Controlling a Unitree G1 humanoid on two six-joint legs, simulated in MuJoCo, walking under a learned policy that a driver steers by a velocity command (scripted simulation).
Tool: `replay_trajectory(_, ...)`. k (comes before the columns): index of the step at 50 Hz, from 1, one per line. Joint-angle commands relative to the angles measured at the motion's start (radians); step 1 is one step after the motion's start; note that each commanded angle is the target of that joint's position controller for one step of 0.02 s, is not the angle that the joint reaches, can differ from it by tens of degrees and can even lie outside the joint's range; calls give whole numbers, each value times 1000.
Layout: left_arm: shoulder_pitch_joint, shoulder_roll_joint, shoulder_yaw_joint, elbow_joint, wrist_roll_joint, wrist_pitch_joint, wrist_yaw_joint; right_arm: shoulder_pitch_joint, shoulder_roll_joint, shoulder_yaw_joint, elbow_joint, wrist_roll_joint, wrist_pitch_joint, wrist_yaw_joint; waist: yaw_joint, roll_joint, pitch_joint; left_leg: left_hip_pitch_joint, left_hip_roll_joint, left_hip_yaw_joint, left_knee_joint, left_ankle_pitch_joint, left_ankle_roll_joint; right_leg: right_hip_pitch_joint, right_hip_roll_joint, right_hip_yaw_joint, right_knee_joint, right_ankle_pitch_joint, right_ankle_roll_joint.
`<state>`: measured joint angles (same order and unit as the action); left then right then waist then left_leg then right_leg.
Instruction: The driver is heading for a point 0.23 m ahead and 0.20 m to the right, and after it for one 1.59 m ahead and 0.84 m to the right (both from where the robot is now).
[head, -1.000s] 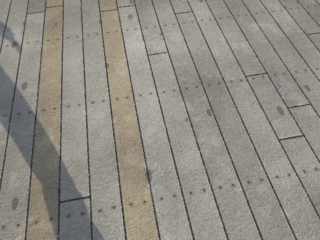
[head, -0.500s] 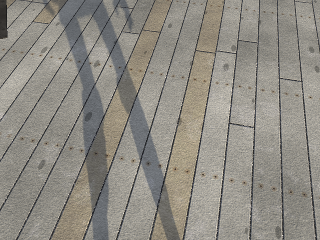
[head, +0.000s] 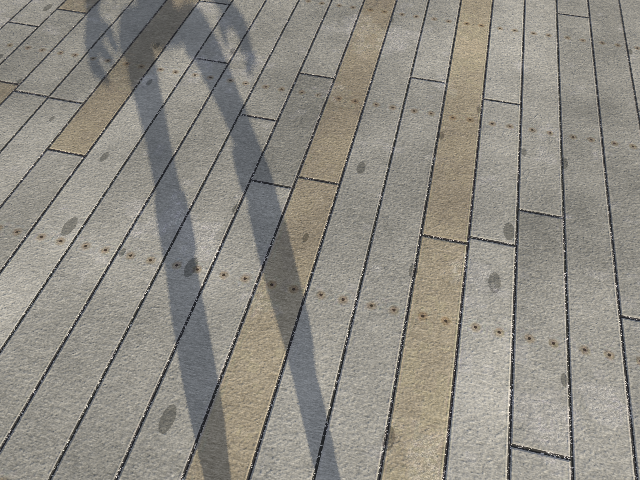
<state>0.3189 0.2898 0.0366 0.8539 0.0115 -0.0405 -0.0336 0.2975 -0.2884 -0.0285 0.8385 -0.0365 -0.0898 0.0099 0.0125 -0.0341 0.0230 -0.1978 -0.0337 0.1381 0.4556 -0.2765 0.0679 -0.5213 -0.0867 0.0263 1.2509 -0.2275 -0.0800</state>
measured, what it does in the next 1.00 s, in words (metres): walks ahead, turning right: right foot, then left foot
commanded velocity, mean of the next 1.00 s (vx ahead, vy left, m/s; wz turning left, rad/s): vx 1.00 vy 0.00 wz -0.89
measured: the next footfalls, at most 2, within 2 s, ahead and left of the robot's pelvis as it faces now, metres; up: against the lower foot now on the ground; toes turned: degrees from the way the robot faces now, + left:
right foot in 0.26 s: +0.45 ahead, -0.07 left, +0.00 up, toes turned -18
left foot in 0.68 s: +0.89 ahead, -0.06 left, +0.00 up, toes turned -41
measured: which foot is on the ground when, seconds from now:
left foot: down 0.00-0.26, up 0.28-0.66, down 0.68-1.00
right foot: up 0.00-0.24, down 0.26-0.68, up 0.70-1.00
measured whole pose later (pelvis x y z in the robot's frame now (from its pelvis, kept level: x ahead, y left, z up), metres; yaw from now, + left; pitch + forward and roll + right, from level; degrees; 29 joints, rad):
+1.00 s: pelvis +0.85 -0.22 -0.01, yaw -54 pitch +2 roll +3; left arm -0.01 0.35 0.03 0.58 0.04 0.01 -0.09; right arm 0.52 -0.32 -0.05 0.89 -0.03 -0.10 0.00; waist -0.08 -0.06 0.01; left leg 0.10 0.00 0.24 0.24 -0.35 -0.04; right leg -0.81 -0.06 -0.03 1.02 -0.05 -0.10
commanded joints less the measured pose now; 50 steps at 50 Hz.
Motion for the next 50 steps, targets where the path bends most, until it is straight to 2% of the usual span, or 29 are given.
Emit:
replay_trajectory(1, -32, 17, 8, -69, 11, 30, -20, 28, -46, -15, -18, 27, -43, -1, 5, 93, 58, 87, 263, -167, -323, 222, 16, -215, -74, 20, -7, 75, 9)
replay_trajectory(5, -202, -4, -13, -143, 0, 26, -39, 46, -39, -8, 9, 18, -55, -2, 9, 95, 108, 73, 183, 71, -340, 569, -34, -202, -25, -99, -227, 281, -12)
replay_trajectory(7, -234, 14, -16, -142, -10, 27, -50, 30, -64, -6, 8, 16, -54, -19, 13, 47, 80, 104, 143, 146, -345, 785, -68, -81, 52, -186, -386, 341, -40)
replay_trajectory(9, -252, 31, -20, -170, 3, 23, -56, 87, -138, -18, 18, 24, -52, -38, 38, 93, 84, 192, 212, 156, -224, 1232, -89, -8, 106, -250, -486, 323, -73)
replay_trajectory(11, -77, 97, 3, -118, 7, 28, -45, 48, -194, -36, -3, 14, -22, -62, 141, 138, -24, 241, 246, 138, -5, 1403, -91, 195, 168, -251, -509, 242, -104)
replay_trajectory(12, 126, 149, 27, -62, 11, 28, -37, -5, -217, -44, -24, 4, -3, -68, 242, 138, -110, 190, 264, 118, 247, 1444, -80, 396, 190, -217, -509, 197, -135)
replay_trajectory(13, 347, 193, 58, 8, 5, 26, -18, -64, -230, -52, -44, -3, 15, -61, 333, 91, -187, 49, 242, 95, 622, 1234, -65, 636, 175, -120, -574, 143, -185)
replay_trajectory(14, 295, 221, 85, 8, -36, 34, 6, -126, -153, -41, -48, -2, 15, -34, 297, -127, -99, -205, 10, 80, 1054, 143, -63, 714, 122, 8, -674, 117, -216)
replay_trajectory(15, 168, 323, 94, -26, 0, 42, 7, 13, -46, -2, -151, -9, -12, -27, 67, -240, -143, -555, -36, -63, 1319, -230, -107, 861, -43, 414, -630, 398, -363)
replay_trajectory(16, 151, 338, 109, -73, 6, 46, 18, -3, -76, 10, -207, 3, -36, -25, 110, -149, -316, -704, -19, -242, 1331, -214, -99, 980, -174, 758, -891, -79, -486)
replay_trajectory(17, 125, 236, 91, -74, 11, 43, 33, -68, -121, 9, -199, -4, -54, -22, 84, 54, -132, -729, 42, -257, 1179, -132, -77, 789, -173, 795, -1042, -260, -406)
replay_trajectory(18, 79, 181, 74, -56, 10, 37, 35, -105, -122, 5, -202, -10, -50, -18, 20, 136, -23, -658, 88, -252, 1050, -86, -78, 601, -130, 698, -1060, -251, -341)
replay_trajectory(21, 35, 158, 58, -62, -2, -14, 38, -106, -88, 23, -199, -46, 18, -17, -65, 163, 77, -465, 151, -233, 837, -104, -130, 229, -9, 495, -1069, -26, -302)
replay_trajectory(23, 28, 183, 65, -74, -5, -36, 34, -199, -68, 34, -246, -41, 31, -6, -48, 132, 93, -393, 165, -183, 627, -21, -151, 115, 58, 397, -1099, 69, -287)
replay_trajectory(25, 39, 183, 73, -77, -6, -41, 28, -311, -36, 49, -290, -15, 28, 6, -3, 84, 94, -313, 150, -157, 403, 180, -151, 85, 113, 338, -1094, 144, -240)
replay_trajectory(29, 96, 205, 91, -73, -18, -38, 14, -384, -50, 46, -324, 15, 21, 6, 75, 2, 22, -218, 79, -145, 153, 373, -118, 264, 93, 360, -1024, 371, -165)
replay_trajectory(31, 84, 217, 97, -81, -13, -34, 23, -337, -91, 30, -315, 14, 15, -3, 51, -14, -16, -129, 47, -168, 63, 313, -106, 352, 80, 389, -926, 482, -126)
replay_trajectory(32, 69, 240, 102, -86, -6, -34, 24, -247, -135, 10, -289, 15, 11, -13, 6, -13, -80, -28, 19, -171, 62, 223, -95, 390, 82, 391, -810, 610, -103)
replay_trajectory(33, 31, 272, 106, -91, -1, -36, 20, -82, -177, -12, -250, 16, 6, -25, -98, 5, -173, 150, 14, -158, 59, 140, -84, 370, 107, 364, -611, 664, -80)
replay_trajectory(34, -22, 233, 95, -108, 2, -47, 17, 143, -231, -38, -202, 4, 0, -45, -211, 26, -272, 404, 102, -220, 103, 8, -63, 224, 147, 322, -338, 556, -60)
replay_trajectory(35, -21, 56, 49, -152, -7, -58, 23, 293, -299, -59, -177, -36, -4, -60, -217, 265, -372, 631, 390, -567, 17, -393, -31, -31, 235, 220, -3, -176, -56)
replay_trajectory(36, 79, 42, 24, -211, -38, -52, 20, 155, -344, -73, -196, -36, 5, -48, -78, 501, -424, 615, 534, -1118, -226, -578, 54, -234, 234, 135, 160, -281, -47)
replay_trajectory(37, 10, 116, 28, -170, -7, -26, 28, 17, -217, -58, -227, -29, 13, -41, -76, 265, -246, 458, 475, -989, -230, -683, 66, -296, 134, 106, 200, -152, -48)
replay_trajectory(38, -47, 136, 34, -174, 13, -15, 16, -20, -146, -41, -223, -18, 18, -36, -75, 142, -145, 334, 423, -771, -207, -513, 53, -284, 93, 71, 150, -82, -37)
replay_trajectory(39, -82, 131, 35, -175, 20, -3, 0, -13, -120, -35, -198, -21, 20, -33, -67, 78, -88, 243, 377, -616, -211, -318, 34, -255, 61, 62, 111, -62, -26)
replay_trajectory(40, -116, 108, 31, -197, 31, 9, -17, 22, -108, -29, -160, -16, 14, -35, -57, 93, -45, 183, 340, -494, -223, -200, 19, -247, 34, 65, 90, -59, -19)
replay_trajectory(43, -180, 54, 7, -256, 28, 42, -42, 75, -67, -21, -87, 13, -16, -13, -26, 129, 7, 127, 319, -289, -266, 42, -8, -289, -11, 48, 73, 0, -8)
replay_trajectory(46, -267, 59, -4, -314, 21, 48, -51, 43, -82, -24, -73, 9, -36, -5, 6, 119, 45, 66, 290, -96, -321, 225, -19, -277, -15, 16, -34, 145, -2)
replay_trajectory(50, -401, 47, -26, -343, 25, 35, -70, 134, -112, -26, -19, 2, -42, -7, -26, 59, 139, 70, 247, 54, -412, 433, -23, -165, 44, -97, -387, 232, -45)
